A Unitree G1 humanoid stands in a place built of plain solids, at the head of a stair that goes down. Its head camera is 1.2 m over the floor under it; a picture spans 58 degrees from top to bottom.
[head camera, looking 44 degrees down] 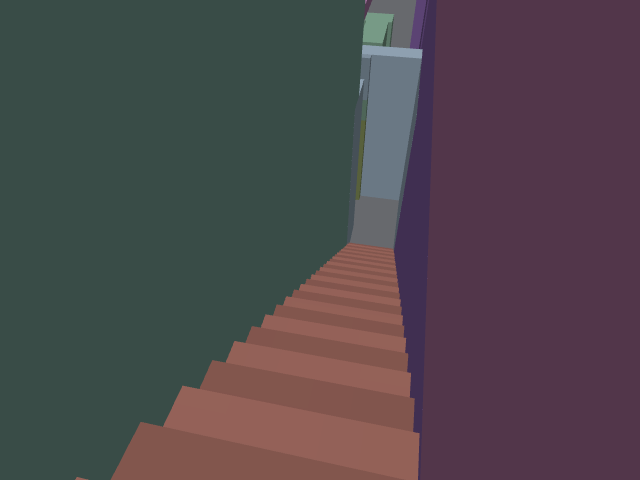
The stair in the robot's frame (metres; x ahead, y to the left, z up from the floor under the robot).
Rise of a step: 0.18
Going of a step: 0.22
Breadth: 1.10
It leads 12 degrees to the right of straight ahead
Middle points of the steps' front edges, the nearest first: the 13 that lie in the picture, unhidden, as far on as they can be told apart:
0.50 0.13 -0.18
0.72 0.09 -0.36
0.94 0.04 -0.54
1.16 0.00 -0.73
1.37 -0.05 -0.91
1.59 -0.09 -1.09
1.81 -0.13 -1.27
2.03 -0.18 -1.46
2.25 -0.22 -1.64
2.46 -0.27 -1.82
2.68 -0.31 -2.00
2.90 -0.36 -2.18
3.12 -0.40 -2.36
